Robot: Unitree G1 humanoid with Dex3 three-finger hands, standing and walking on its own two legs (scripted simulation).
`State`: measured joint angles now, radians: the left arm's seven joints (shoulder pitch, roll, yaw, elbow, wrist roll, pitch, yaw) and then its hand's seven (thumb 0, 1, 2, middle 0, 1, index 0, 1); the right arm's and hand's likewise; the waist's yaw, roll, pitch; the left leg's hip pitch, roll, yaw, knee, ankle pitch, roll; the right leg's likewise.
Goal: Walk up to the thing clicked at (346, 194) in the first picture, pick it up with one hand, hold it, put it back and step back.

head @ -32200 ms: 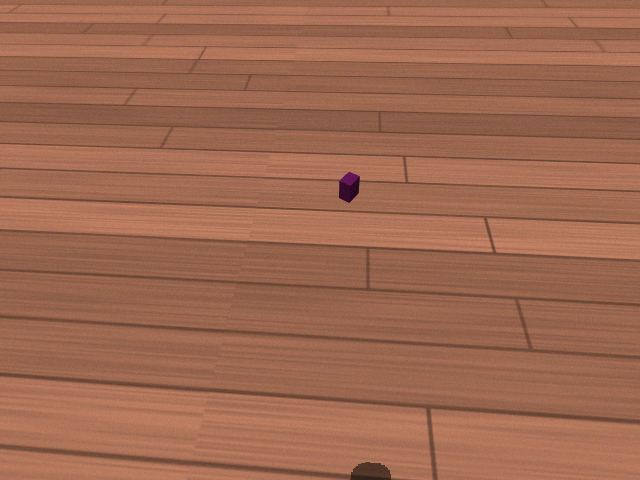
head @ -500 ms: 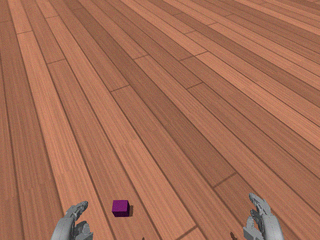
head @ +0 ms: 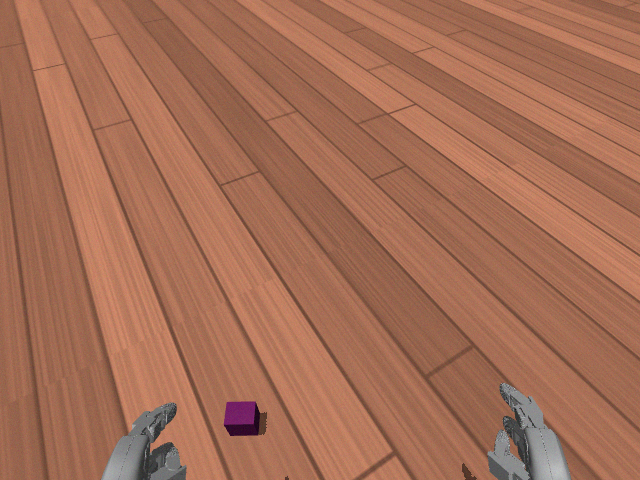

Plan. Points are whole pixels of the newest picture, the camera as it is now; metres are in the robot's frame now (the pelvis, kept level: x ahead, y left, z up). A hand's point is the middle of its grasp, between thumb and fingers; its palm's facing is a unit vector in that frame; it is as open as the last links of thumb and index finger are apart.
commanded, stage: home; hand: left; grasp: from above
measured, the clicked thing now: (242, 418) +0.41 +0.22 -0.66
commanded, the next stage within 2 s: stand in 0.90 s
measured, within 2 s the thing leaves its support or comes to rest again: neither
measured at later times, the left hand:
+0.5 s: hand (184, 470) +0.17 +0.18 -0.05, palm faces +0.03 -0.98 -0.20, open 7.4 cm
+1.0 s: hand (186, 472) +0.16 +0.17 -0.05, palm faces +0.04 -0.98 -0.20, open 7.4 cm
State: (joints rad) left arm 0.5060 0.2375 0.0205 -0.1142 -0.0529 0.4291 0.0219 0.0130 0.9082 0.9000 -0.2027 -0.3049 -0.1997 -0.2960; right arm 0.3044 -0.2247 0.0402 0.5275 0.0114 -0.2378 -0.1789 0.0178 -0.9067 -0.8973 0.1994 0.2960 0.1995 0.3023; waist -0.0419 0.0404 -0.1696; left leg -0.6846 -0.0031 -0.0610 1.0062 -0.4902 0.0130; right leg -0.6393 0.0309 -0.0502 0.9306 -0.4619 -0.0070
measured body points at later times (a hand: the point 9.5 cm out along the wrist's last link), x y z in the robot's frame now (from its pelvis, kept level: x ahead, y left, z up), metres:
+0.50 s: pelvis +0.00 +0.00 +0.00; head +0.02 +0.01 +0.45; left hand +0.16 +0.23 -0.03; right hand +0.16 -0.25 -0.06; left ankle +0.01 +0.11 -0.68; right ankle +0.00 -0.12 -0.68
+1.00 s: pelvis +0.00 -0.01 +0.00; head +0.02 +0.00 +0.45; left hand +0.16 +0.23 -0.03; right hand +0.16 -0.25 -0.06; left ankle +0.01 +0.11 -0.68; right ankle +0.00 -0.12 -0.68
